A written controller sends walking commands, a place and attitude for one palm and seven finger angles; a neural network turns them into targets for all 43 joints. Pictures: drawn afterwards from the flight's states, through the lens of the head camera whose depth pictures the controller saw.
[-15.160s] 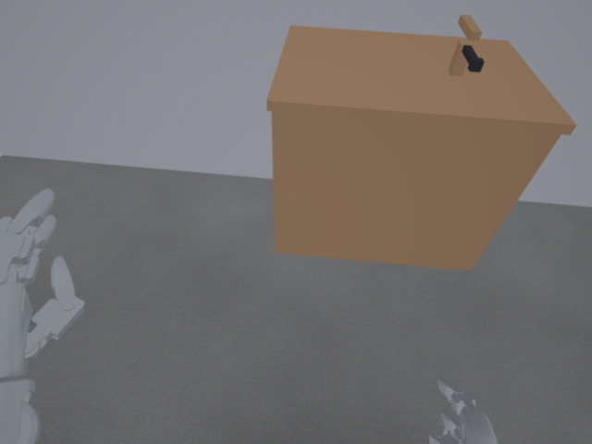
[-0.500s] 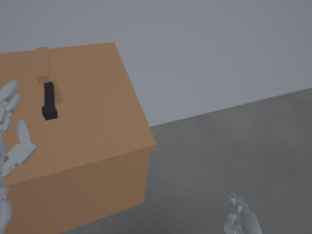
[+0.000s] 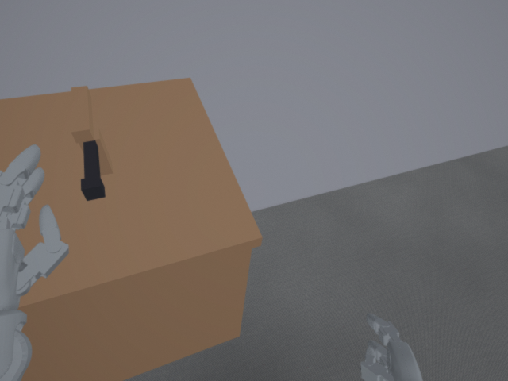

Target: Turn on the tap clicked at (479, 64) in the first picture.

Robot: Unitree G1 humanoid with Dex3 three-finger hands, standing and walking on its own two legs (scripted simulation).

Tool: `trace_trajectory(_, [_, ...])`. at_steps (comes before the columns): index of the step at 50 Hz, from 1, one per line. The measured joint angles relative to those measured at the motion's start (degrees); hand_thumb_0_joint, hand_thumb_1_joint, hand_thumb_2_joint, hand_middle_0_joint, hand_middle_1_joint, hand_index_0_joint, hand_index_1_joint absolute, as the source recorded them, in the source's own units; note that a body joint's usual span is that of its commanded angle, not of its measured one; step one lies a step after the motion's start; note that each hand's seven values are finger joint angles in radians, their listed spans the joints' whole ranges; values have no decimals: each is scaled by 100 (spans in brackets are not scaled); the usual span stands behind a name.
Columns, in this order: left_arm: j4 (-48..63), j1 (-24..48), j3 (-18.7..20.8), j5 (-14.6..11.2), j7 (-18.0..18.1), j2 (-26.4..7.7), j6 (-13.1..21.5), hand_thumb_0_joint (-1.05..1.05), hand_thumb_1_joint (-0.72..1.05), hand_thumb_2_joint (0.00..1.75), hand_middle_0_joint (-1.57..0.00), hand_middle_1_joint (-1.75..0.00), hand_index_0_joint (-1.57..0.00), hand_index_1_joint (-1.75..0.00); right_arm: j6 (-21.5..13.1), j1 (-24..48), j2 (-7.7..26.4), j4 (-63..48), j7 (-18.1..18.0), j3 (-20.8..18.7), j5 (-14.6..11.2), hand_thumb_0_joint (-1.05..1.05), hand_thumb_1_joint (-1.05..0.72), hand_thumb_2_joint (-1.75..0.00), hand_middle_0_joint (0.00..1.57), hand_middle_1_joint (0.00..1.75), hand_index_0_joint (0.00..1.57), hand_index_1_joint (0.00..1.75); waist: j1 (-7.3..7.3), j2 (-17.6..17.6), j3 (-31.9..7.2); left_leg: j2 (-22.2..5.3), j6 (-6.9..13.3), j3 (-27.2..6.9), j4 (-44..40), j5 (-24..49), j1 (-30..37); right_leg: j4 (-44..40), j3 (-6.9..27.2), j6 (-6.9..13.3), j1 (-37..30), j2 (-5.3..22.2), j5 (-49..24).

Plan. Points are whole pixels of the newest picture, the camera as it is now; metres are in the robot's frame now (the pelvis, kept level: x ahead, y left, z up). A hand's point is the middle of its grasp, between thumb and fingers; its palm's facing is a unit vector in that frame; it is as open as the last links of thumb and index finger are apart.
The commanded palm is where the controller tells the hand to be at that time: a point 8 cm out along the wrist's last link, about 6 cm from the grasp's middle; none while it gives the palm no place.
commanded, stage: look again from close up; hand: left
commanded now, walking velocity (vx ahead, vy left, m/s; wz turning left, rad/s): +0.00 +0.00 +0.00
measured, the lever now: (93, 188) +0.37 +0.31 +0.07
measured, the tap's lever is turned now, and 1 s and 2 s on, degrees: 0 0 0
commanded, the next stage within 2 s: come to a stop and stand still in 0.12 s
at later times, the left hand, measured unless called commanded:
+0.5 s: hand (79, 244) +0.22 +0.23 +0.16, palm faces +0.33 -0.86 -0.39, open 7.4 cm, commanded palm +0.15 +0.27 +0.17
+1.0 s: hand (81, 239) +0.23 +0.24 +0.16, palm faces +0.36 -0.87 -0.35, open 7.4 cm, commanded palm +0.17 +0.27 +0.17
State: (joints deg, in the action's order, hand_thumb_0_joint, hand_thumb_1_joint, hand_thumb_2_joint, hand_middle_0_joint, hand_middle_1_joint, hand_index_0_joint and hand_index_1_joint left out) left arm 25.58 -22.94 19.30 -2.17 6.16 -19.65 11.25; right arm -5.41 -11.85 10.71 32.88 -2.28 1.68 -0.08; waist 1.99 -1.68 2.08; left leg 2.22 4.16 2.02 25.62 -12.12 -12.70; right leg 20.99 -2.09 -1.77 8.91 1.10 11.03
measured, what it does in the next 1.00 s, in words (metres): stands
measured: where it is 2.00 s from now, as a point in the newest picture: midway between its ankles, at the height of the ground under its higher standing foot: outside the picture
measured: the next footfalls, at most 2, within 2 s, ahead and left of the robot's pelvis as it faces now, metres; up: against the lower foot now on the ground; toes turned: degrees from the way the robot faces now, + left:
none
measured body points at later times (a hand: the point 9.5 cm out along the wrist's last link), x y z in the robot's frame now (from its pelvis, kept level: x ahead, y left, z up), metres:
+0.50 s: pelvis -0.01 +0.00 +0.00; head +0.01 +0.01 +0.45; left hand +0.19 +0.27 +0.18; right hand +0.16 -0.23 -0.08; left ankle +0.02 +0.07 -0.74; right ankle +0.00 -0.14 -0.74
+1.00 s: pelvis +0.01 -0.01 +0.00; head +0.02 +0.02 +0.45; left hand +0.20 +0.28 +0.18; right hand +0.19 -0.23 -0.06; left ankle +0.02 +0.07 -0.74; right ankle +0.00 -0.14 -0.74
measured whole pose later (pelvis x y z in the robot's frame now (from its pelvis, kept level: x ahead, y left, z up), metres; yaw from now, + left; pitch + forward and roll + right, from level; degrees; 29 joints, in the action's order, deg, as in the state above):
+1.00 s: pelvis +0.01 -0.01 +0.00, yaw -1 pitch +0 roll -2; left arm 25.6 -23.4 19.8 -2.1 5.5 -20.9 12.9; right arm -7.1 -10.4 10.5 32.3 -1.9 1.6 -0.1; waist 1.0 -1.9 1.9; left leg 1.4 3.4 2.2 26.5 -13.1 -13.4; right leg 22.1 -1.8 -1.1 9.9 0.3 11.9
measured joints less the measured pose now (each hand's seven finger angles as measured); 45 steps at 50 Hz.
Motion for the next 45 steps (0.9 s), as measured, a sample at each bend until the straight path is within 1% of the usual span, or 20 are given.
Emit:
trace_trajectory(7, [-68, -20, -17, 30, 3, 11, 21, 1, 89, 90, -21, -30, -20, -30, -15, -93, 0, 31, -9, -27, -12, 1, -91, -90, 20, 30, 20, 30, -57, 35, 9, 14, 9, 8, -43, 52, 17, 6, 7, -2, 6, 15, -26])
trace_trajectory(14, [-60, -59, 5, 55, -8, 5, 70, 1, 89, 90, -21, -30, -21, -30, -58, -123, 5, 42, -10, -49, -16, 1, -91, -90, 20, 30, 20, 30, -79, 75, 13, 15, -9, 2, -72, 74, 20, 37, 3, 14, 29, 16, -13])
trace_trajectory(15, [-101, 220, 96, 313, -125, -182, 51, 1, 89, 90, -21, -30, -21, -30, -125, -189, 12, -11, -16, -75, 51, 1, -91, -90, 20, 30, 20, 30, 1, 80, 46, -6, -17, -33, 25, 56, -79, 78, -36, 23, 86, -5, -4])
trace_trajectory(16, [-328, 658, 242, 409, -225, -460, 222, 1, 88, 90, -21, -30, -21, -30, -213, -203, 6, 33, -13, -62, 66, 1, -91, -90, 20, 30, 20, 30, 78, 34, 73, -7, -26, -72, 104, 51, -199, 172, -78, 43, 201, -5, 20])
trace_trajectory(17, [-614, 1032, 387, 366, -260, -656, 391, 1, 88, 90, -21, -30, -21, -30, -261, -162, 0, 106, 20, -36, 65, 1, -91, -90, 20, 30, 20, 30, 135, -7, 102, -13, -42, -83, 132, 64, -266, 235, -89, 67, 284, -10, 32])
trace_trajectory(18, [-820, 1254, 512, 249, -252, -722, 461, 1, 88, 90, -21, -30, -21, -30, -288, -102, 3, 142, 81, -26, 41, 1, -91, -90, 20, 30, 20, 30, 150, -10, 130, -30, -56, -66, 143, 77, -297, 261, -71, 85, 331, -24, 24])
trace_trajectory(19, [-886, 1317, 605, 144, -217, -689, 438, 1, 88, 90, -21, -30, -21, -30, -306, -48, 13, 134, 152, -33, 19, 1, -91, -90, 20, 30, 20, 30, 124, 10, 152, -41, -68, -35, 147, 83, -307, 284, -40, 88, 363, -33, 13])
trace_trajectory(21, [-706, 1063, 626, 16, -143, -491, 372, 1, 89, 90, -21, -30, -20, -30, -338, 20, 44, 60, 265, -66, -7, 1, -91, -90, 20, 30, 20, 30, 18, 79, 153, -48, -61, 36, 156, 75, -314, 333, 33, 77, 413, -35, 11])
trace_trajectory(24, [-223, 280, 265, -16, -139, -182, 378, 1, 89, 90, -20, -30, -20, -30, -349, 31, 75, -26, 295, -109, -31, 1, -91, -90, 20, 30, 20, 30, -118, 153, 91, -45, -32, 121, 161, 36, -294, 386, 120, 46, 442, -28, 43])
trace_trajectory(26, [-61, -130, -6, 10, -194, -92, 403, 1, 89, 90, -20, -30, -20, -30, -327, -16, 72, -40, 232, -122, -34, 1, -91, -90, 20, 30, 20, 30, -153, 149, 42, -38, -28, 131, 160, 15, -274, 405, 130, 39, 432, -21, 75])
trace_trajectory(27, [-46, -256, -90, 24, -219, -88, 413, 1, 89, 90, -20, -30, -20, -30, -315, -46, 66, -31, 188, -123, -33, 1, -91, -90, 20, 30, 20, 30, -153, 134, 22, -38, -30, 121, 163, 6, -266, 407, 121, 40, 420, -21, 88])
trace_trajectory(29, [-84, -332, -113, 43, -243, -156, 394, 1, 89, 90, -21, -30, -21, -30, -282, -95, 50, 9, 91, -111, -27, 1, -91, -90, 20, 30, 20, 30, -121, 82, 7, -45, -41, 85, 178, -9, -255, 400, 86, 54, 387, -30, 106])
trace_trajectory(32, [-241, -130, 25, 29, -187, -228, 360, 1, 88, 90, -21, -30, -21, -30, -276, -145, 47, 88, 7, -91, -26, 1, -91, -90, 20, 30, 20, 30, -29, 8, 13, -60, -61, 24, 193, -23, -241, 363, 25, 80, 330, -49, 112])
trace_trajectory(36, [-245, 208, 174, 12, -46, -104, 326, 1, 88, 90, -21, -30, -21, -30, -337, -119, 63, 160, 7, -61, -13, 1, -91, -90, 20, 30, 20, 30, 51, -53, 33, -74, -79, -10, 177, -38, -193, 298, -6, 95, 253, -66, 107])
trace_trajectory(38, [-168, 271, 150, 21, 0, -9, 326, 1, 89, 90, -21, -30, -21, -30, -361, -78, 64, 165, 31, -55, -4, 1, -91, -90, 20, 30, 20, 30, 47, -64, 21, -77, -82, -13, 160, -46, -168, 256, -8, 95, 217, -70, 102])
trace_trajectory(41, [-55, 244, 43, 46, 13, 74, 317, 1, 89, 90, -21, -30, -20, -30, -352, 2, 46, 131, 60, -50, 11, 1, -91, -90, 20, 30, 20, 30, 2, -64, -13, -79, -84, -5, 137, -62, -137, 207, 1, 89, 178, -73, 100])
trace_trajectory(45, [10, 94, -24, 46, -32, 9, 267, 1, 89, 90, -21, -30, -20, -30, -276, 107, 4, 33, 59, -34, 12, 1, -91, -90, 20, 30, 20, 30, -82, -43, -37, -82, -83, 11, 117, -85, -100, 166, 20, 80, 138, -76, 104])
